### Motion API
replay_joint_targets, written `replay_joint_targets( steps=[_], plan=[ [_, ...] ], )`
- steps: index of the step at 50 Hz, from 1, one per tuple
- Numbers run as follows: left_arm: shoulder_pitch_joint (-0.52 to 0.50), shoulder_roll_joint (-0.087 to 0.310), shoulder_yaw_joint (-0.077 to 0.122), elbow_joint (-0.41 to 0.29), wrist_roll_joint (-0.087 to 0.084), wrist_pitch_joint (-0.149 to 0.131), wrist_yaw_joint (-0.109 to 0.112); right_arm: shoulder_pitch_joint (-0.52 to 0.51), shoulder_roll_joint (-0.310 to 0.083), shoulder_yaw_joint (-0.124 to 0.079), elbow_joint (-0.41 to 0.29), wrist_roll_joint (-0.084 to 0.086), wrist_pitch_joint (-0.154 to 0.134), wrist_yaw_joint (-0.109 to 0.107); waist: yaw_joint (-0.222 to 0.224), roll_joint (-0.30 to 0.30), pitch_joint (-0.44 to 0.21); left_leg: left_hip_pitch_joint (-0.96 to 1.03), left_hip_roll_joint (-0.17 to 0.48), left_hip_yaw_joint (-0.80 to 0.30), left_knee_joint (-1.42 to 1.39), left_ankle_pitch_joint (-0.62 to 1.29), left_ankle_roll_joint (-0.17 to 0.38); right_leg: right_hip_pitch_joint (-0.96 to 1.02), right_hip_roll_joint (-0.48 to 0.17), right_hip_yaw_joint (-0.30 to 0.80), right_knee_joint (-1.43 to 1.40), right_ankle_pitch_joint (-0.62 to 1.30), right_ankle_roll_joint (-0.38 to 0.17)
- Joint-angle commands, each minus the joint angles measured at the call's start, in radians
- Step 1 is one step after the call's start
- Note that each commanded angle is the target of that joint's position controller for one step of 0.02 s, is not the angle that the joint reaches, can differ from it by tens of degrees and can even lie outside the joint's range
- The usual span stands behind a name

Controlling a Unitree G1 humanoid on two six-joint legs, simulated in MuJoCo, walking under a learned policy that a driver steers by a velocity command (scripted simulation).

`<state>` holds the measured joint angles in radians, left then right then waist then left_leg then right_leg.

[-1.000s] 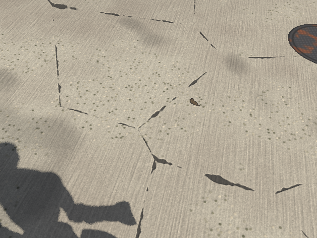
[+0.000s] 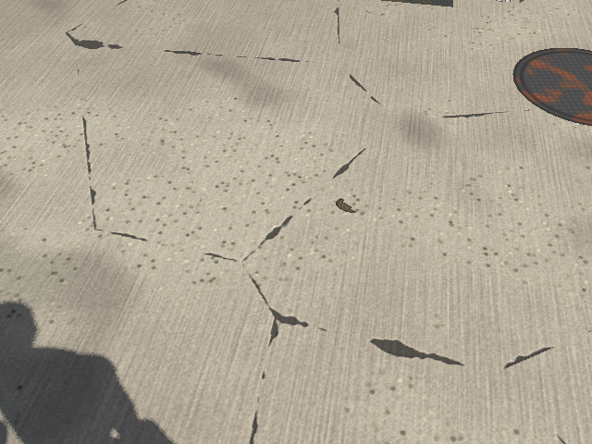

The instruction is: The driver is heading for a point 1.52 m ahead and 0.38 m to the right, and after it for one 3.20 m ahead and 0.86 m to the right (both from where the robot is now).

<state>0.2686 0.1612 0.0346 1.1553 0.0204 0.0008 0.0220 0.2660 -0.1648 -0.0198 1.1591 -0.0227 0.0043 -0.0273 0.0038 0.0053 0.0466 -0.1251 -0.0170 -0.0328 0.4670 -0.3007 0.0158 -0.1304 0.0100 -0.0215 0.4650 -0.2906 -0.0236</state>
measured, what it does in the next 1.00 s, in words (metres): walks ahead: right foot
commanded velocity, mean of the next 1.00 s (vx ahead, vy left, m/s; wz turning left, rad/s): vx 0.41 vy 0.00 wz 0.00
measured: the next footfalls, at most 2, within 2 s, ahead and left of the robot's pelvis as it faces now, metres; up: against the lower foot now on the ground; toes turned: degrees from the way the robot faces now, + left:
right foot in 0.68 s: +0.43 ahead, -0.04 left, +0.00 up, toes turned -3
left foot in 1.24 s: +0.74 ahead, +0.12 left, +0.00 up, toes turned -2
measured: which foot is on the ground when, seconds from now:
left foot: down 0.00-0.70, up 0.72-1.00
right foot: down 0.00-0.22, up 0.24-0.66, down 0.68-1.00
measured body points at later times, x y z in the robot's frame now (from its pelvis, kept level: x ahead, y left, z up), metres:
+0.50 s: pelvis +0.15 +0.04 +0.00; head +0.17 +0.06 +0.45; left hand +0.27 +0.28 -0.15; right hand +0.03 -0.17 -0.14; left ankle +0.04 +0.11 -0.74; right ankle +0.25 -0.08 -0.67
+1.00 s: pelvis +0.43 +0.01 +0.01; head +0.45 +0.00 +0.45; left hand +0.36 +0.24 -0.14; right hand +0.54 -0.22 -0.14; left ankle +0.55 +0.17 -0.67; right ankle +0.39 -0.04 -0.74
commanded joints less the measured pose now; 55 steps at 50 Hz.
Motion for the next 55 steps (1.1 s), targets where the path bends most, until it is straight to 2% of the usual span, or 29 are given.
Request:
replay_joint_targets(
  steps=[1,3,4,5,6,8,10,11,12,13,14,15,17,21,26,28,31,33,34,35,36,37,38,39,41,44,47,50,55],
  plan=[
    [0.096,0.135,0.03,-0.025,0.001,0.009,0.001,0.023,-0.103,-0.023,-0.049,-0.009,0.002,0.002,0.026,-0.067,0.12,-0.229,0.0,-0.018,0.033,-0.346,0.068,-0.082,-0.099,0.18,-0.13,-0.5,-0.095],
    [0.215,0.156,0.041,0.0,0.004,0.005,0.004,-0.031,-0.032,-0.009,-0.095,-0.021,-0.014,0.011,0.071,-0.165,0.168,-0.379,-0.024,0.079,0.224,-0.226,0.059,-0.026,-0.249,0.403,-0.253,-0.633,-0.183],
    [0.23,0.165,0.047,0.002,0.008,0.001,0.005,-0.082,-0.043,-0.012,-0.129,-0.025,-0.025,0.015,0.083,-0.163,0.195,-0.411,0.01,0.082,0.3,-0.159,0.057,-0.05,-0.314,0.487,-0.302,-0.604,-0.222],
    [0.213,0.167,0.049,-0.01,0.016,-0.006,0.003,-0.113,-0.061,-0.018,-0.153,-0.019,-0.035,0.021,0.079,-0.144,0.19,-0.429,0.03,0.06,0.349,-0.169,0.058,-0.06,-0.331,0.511,-0.317,-0.548,-0.238],
    [0.183,0.173,0.051,-0.025,0.021,-0.013,0.001,-0.109,-0.068,-0.022,-0.165,-0.015,-0.043,0.028,0.062,-0.133,0.171,-0.422,0.042,0.05,0.349,-0.18,0.061,-0.061,-0.328,0.491,-0.31,-0.493,-0.237],
    [0.111,0.168,0.053,-0.05,0.011,-0.024,-0.003,-0.034,-0.055,-0.024,-0.16,0.0,-0.059,0.039,0.006,-0.142,0.14,-0.249,0.034,0.073,0.218,-0.117,0.069,-0.157,-0.274,0.372,-0.272,-0.38,-0.196],
    [0.022,0.152,0.055,-0.078,-0.002,-0.028,-0.003,0.202,-0.035,-0.032,-0.07,0.009,-0.065,0.034,-0.106,-0.089,0.101,0.144,-0.039,0.136,0.038,0.011,0.061,-0.386,-0.161,0.212,-0.137,-0.335,-0.136],
    [-0.005,0.122,0.047,-0.097,0.004,-0.038,-0.007,0.316,-0.073,-0.046,-0.041,0.0,-0.071,0.026,-0.156,0.021,0.077,0.3,0.024,0.027,-0.035,-0.061,0.062,-0.513,-0.095,0.12,0.05,-0.294,-0.105],
    [-0.014,0.028,0.023,-0.141,-0.002,-0.051,-0.019,0.447,-0.186,-0.068,-0.029,-0.015,-0.08,0.016,-0.184,0.313,0.004,0.361,0.322,-0.47,-0.279,-0.442,0.129,-0.628,0.028,-0.053,0.445,-0.269,-0.055],
    [-0.04,0.1,0.042,-0.159,0.026,-0.051,-0.03,0.435,-0.198,-0.066,-0.017,-0.012,-0.061,0.016,-0.15,0.224,0.075,0.235,0.397,-0.659,-0.355,-0.549,0.185,-0.69,0.029,0.016,0.608,-0.283,-0.067],
    [-0.05,0.101,0.043,-0.163,0.029,-0.052,-0.04,0.311,-0.167,-0.054,-0.059,-0.01,-0.058,0.015,-0.081,0.105,0.156,0.154,0.376,-0.581,-0.338,-0.526,0.19,-0.717,-0.034,0.043,0.693,-0.176,-0.081],
    [-0.034,0.074,0.034,-0.151,0.021,-0.058,-0.047,0.231,-0.145,-0.047,-0.09,-0.004,-0.066,0.018,-0.048,0.06,0.164,0.105,0.327,-0.473,-0.332,-0.382,0.179,-0.692,-0.065,0.05,0.7,-0.07,-0.077],
    [0.002,0.07,0.036,-0.126,0.025,-0.059,-0.056,0.178,-0.095,-0.026,-0.103,0.001,-0.084,0.017,-0.004,0.051,0.124,0.085,0.252,-0.291,-0.328,-0.065,0.156,-0.61,-0.093,0.031,0.653,0.04,-0.052],
    [-0.084,0.066,0.031,-0.161,0.021,-0.038,-0.062,0.299,-0.07,-0.006,-0.052,0.003,-0.099,0.016,-0.01,0.076,0.063,0.153,0.204,-0.116,-0.272,0.478,0.151,-0.622,-0.065,-0.034,0.618,0.102,-0.026],
    [-0.334,0.04,0.001,-0.258,0.004,-0.038,-0.06,0.325,-0.079,0.003,-0.046,0.005,-0.101,0.004,-0.046,0.09,0.103,0.115,0.187,-0.053,-0.307,0.535,0.165,-0.568,-0.033,-0.087,0.316,0.197,-0.02],
    [-0.369,0.047,-0.003,-0.277,-0.001,-0.039,-0.056,0.329,-0.098,-0.001,-0.04,0.003,-0.104,0.001,-0.044,0.095,0.109,0.123,0.201,-0.04,-0.307,0.588,0.17,-0.501,-0.018,-0.097,0.218,0.207,-0.038],
    [-0.295,0.086,0.009,-0.27,-0.004,-0.046,-0.041,0.297,-0.122,-0.007,-0.04,0.003,-0.109,0.0,0.014,0.09,0.059,0.164,0.224,-0.006,-0.187,0.89,0.152,-0.329,0.029,-0.11,0.151,0.163,-0.095],
    [-0.032,0.126,0.034,-0.186,-0.01,-0.063,-0.026,0.274,-0.151,-0.018,-0.04,0.007,-0.107,0.003,0.119,0.076,-0.077,0.162,0.197,0.033,0.119,1.009,0.125,-0.049,0.075,-0.117,0.062,0.166,-0.132],
    [0.117,0.169,0.053,-0.145,0.008,-0.071,-0.017,0.272,-0.141,-0.017,-0.048,0.013,-0.106,0.01,0.172,0.056,-0.155,0.009,0.162,0.05,0.35,0.793,0.115,0.179,-0.016,-0.019,0.035,0.112,-0.158],
    [0.223,0.266,0.075,-0.141,0.033,-0.075,-0.016,0.338,-0.036,0.002,-0.079,0.027,-0.105,0.022,0.142,-0.124,-0.3,-0.249,0.048,0.097,0.721,0.165,0.087,0.418,-0.322,0.404,-0.006,-0.074,-0.244],
    [0.189,0.271,0.079,-0.139,0.007,-0.056,-0.031,0.363,-0.068,-0.018,-0.074,0.028,-0.101,0.032,0.116,-0.179,-0.341,-0.456,-0.069,0.003,0.929,-0.203,0.086,0.447,-0.418,0.8,-0.213,-0.234,-0.339],
    [0.053,0.219,0.067,-0.157,-0.011,-0.054,-0.033,0.251,-0.11,-0.029,-0.106,0.011,-0.094,0.029,0.064,-0.093,-0.145,-0.55,0.015,-0.022,0.946,-0.104,0.1,0.294,-0.377,0.667,-0.25,-0.35,-0.301],
    [-0.028,0.145,0.049,-0.175,-0.015,-0.063,-0.036,0.163,-0.106,-0.03,-0.133,0.0,-0.098,0.034,0.047,-0.03,-0.03,-0.536,0.054,-0.012,0.885,-0.017,0.101,0.122,-0.341,0.523,-0.277,-0.251,-0.271],
    [-0.055,0.106,0.038,-0.172,-0.008,-0.075,-0.036,0.145,-0.079,-0.03,-0.133,-0.003,-0.096,0.035,0.009,0.002,0.02,-0.475,0.086,-0.016,0.819,0.025,0.095,0.007,-0.295,0.419,-0.297,-0.106,-0.235],
    [-0.016,0.058,0.018,-0.141,-0.006,-0.096,-0.029,0.179,-0.038,-0.027,-0.125,-0.025,-0.07,0.042,-0.042,-0.019,0.021,-0.362,0.112,-0.018,0.742,0.042,0.073,-0.105,-0.233,0.271,-0.308,0.103,-0.197],
    [0.06,0.101,0.02,-0.117,-0.006,-0.115,-0.022,0.117,-0.045,-0.031,-0.157,-0.017,-0.047,0.045,-0.054,-0.035,0.022,-0.414,0.117,0.012,0.666,0.096,0.048,-0.095,-0.201,0.185,-0.324,0.244,-0.195],
    [0.135,0.113,0.014,-0.108,-0.011,-0.113,-0.019,-0.039,-0.066,-0.034,-0.21,-0.014,-0.041,0.05,-0.023,-0.04,0.059,-0.529,0.13,0.046,0.54,0.204,0.022,-0.041,-0.181,0.137,-0.348,0.323,-0.178],
    [0.199,0.108,0.006,-0.1,-0.012,-0.112,-0.017,-0.165,-0.056,-0.026,-0.252,-0.003,-0.047,0.055,0.011,-0.047,0.062,-0.535,0.11,0.081,0.367,0.289,0.007,0.014,-0.157,0.09,-0.334,0.457,-0.149],
    [0.307,0.116,0.002,-0.075,-0.006,-0.103,-0.005,-0.325,-0.06,-0.016,-0.31,0.004,-0.054,0.055,0.067,-0.067,0.064,-0.539,0.06,0.106,0.178,0.297,0.005,0.169,-0.178,0.136,-0.271,0.6,-0.165]
  ],
)
Keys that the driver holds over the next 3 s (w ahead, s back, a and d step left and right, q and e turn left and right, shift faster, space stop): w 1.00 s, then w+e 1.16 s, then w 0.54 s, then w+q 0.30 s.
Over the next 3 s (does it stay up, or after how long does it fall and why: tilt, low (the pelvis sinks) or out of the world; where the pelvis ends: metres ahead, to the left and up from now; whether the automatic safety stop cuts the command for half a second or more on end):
stays up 1.36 -0.41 0.00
